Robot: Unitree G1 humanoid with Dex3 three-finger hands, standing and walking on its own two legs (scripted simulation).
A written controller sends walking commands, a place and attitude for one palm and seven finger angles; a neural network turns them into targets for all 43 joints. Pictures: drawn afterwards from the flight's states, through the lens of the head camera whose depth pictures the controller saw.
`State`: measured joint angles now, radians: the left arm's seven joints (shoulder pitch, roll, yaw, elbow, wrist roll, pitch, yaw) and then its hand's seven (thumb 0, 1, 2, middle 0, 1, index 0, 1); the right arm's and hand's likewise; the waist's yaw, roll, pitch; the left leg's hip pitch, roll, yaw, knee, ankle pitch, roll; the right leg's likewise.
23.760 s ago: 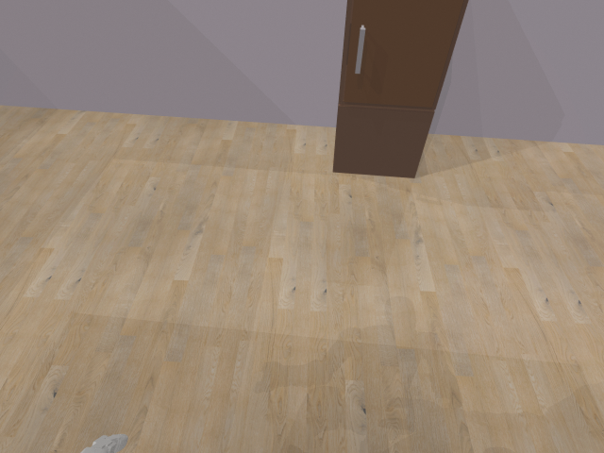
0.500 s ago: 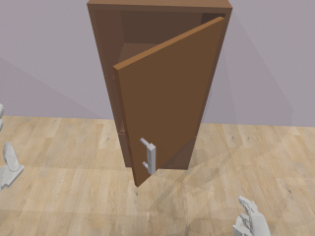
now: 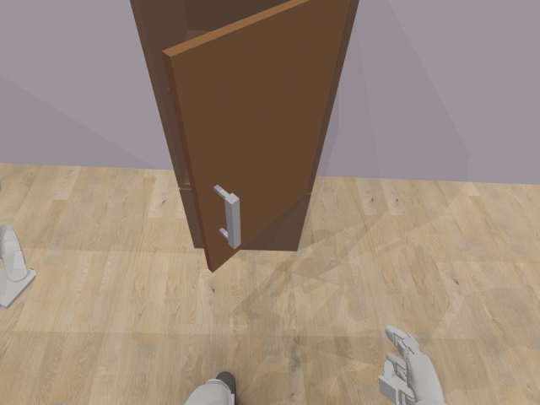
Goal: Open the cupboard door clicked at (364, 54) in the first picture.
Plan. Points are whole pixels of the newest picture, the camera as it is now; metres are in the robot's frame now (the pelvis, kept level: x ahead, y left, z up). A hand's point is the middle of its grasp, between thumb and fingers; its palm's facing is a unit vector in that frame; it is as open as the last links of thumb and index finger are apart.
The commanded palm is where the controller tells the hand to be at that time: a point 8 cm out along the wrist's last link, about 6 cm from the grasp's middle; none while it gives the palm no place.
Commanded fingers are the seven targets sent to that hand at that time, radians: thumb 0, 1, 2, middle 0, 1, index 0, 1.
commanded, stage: step back with the hand held close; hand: left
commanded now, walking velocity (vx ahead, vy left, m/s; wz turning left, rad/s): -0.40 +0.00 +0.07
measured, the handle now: (227, 218) +0.47 +0.13 -0.10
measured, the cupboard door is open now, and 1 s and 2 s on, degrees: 47 47 47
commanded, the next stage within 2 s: stop stepping back and stand still in 0.08 s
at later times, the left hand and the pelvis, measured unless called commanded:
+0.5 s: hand out of the picture +0.10 +0.21 +0.17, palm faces +0.43 -0.75 -0.49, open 7.4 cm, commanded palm +0.05 +0.24 +0.19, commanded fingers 0.00 0.90 0.90 -0.20 -0.30 -0.20 -0.30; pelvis -0.09 -0.06 +0.01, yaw -1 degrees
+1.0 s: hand out of the picture +0.08 +0.24 +0.18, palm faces +0.49 -0.75 -0.45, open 7.4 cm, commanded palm +0.02 +0.27 +0.19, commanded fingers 0.00 0.90 0.90 -0.20 -0.30 -0.20 -0.30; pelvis -0.11 -0.04 +0.01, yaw +2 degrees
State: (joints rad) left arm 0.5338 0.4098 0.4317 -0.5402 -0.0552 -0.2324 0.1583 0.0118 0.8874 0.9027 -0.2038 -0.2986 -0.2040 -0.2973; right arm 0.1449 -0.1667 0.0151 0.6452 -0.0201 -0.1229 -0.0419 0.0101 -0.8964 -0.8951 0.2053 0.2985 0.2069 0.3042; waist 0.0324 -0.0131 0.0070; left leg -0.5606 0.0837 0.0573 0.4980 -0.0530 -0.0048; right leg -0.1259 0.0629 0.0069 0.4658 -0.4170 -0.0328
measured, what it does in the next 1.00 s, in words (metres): walks backwards: left foot, then right foot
